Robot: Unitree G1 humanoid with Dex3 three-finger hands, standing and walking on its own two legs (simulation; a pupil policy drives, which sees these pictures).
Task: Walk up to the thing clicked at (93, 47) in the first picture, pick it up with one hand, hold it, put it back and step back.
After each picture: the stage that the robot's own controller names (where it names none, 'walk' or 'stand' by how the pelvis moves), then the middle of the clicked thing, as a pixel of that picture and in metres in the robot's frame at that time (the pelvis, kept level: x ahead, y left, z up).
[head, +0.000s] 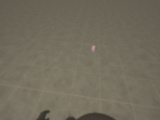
stand; (93, 48) +1.62 -0.05 -0.72
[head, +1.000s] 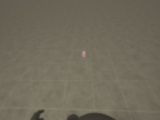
walk; (84, 54) +1.46 +0.25 -0.70
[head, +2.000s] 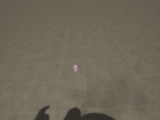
walk; (75, 68) +0.93 +0.33 -0.71
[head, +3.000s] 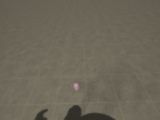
walk; (76, 86) +0.58 +0.26 -0.72
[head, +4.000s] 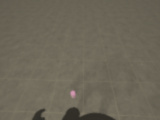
stand; (73, 94) +0.40 +0.21 -0.70
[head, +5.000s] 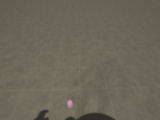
stand; (70, 104) +0.34 +0.21 -0.72
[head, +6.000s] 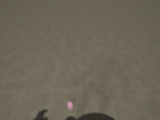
stand; (70, 105) +0.32 +0.21 -0.72
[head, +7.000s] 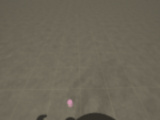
stand; (70, 103) +0.36 +0.21 -0.73
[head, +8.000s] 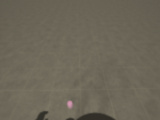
stand; (70, 104) +0.33 +0.21 -0.73
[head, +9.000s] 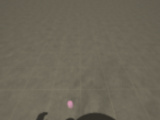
stand; (70, 104) +0.33 +0.20 -0.73
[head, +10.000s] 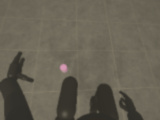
go down; (63, 68) +0.40 +0.25 -0.41
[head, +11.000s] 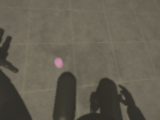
go down; (58, 63) +0.41 +0.28 -0.31
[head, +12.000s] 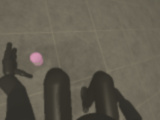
close in; (37, 59) +0.38 +0.31 -0.23
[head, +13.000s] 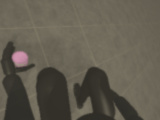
close; (20, 60) +0.38 +0.32 -0.21
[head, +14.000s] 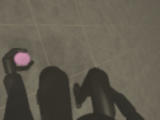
lift; (23, 60) +0.36 +0.31 -0.22
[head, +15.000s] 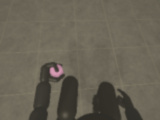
lift; (57, 73) +0.31 +0.23 -0.05
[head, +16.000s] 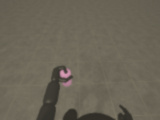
hold; (66, 77) +0.33 +0.17 +0.01
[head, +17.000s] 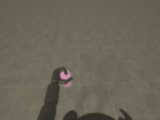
hold; (66, 78) +0.32 +0.17 +0.00
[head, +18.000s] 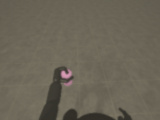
crouch; (67, 77) +0.33 +0.17 -0.01
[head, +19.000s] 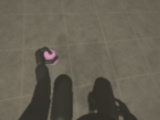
crouch; (51, 57) +0.43 +0.26 -0.11
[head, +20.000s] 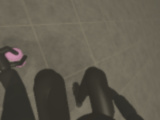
lower; (16, 58) +0.39 +0.33 -0.22
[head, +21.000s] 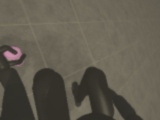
lower; (15, 57) +0.39 +0.33 -0.22
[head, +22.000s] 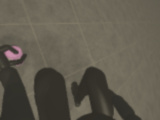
lower; (15, 56) +0.39 +0.33 -0.22
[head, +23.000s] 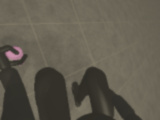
lower; (16, 56) +0.38 +0.33 -0.22
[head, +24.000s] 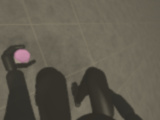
open; (21, 58) +0.37 +0.31 -0.22
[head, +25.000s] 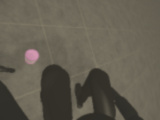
stand; (31, 57) +0.37 +0.29 -0.22
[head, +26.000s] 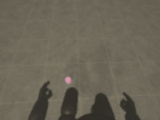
walk; (68, 80) +0.38 +0.22 -0.53
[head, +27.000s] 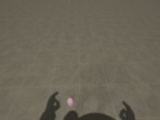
stand; (70, 102) +0.35 +0.20 -0.66
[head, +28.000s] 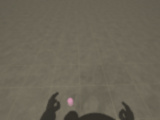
stand; (70, 102) +0.35 +0.20 -0.67
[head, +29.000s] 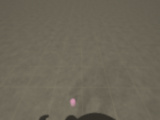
stand; (72, 102) +0.37 +0.19 -0.72
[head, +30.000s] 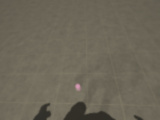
walk; (78, 87) +0.44 +0.20 -0.70
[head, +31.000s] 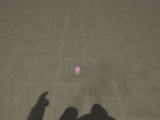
walk; (77, 70) +0.71 +0.15 -0.69
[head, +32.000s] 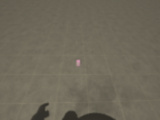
stand; (78, 63) +1.00 +0.19 -0.70
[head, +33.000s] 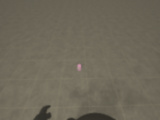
stand; (79, 67) +0.99 +0.20 -0.72
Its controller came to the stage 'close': yes
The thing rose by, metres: 0.71
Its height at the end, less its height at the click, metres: +0.00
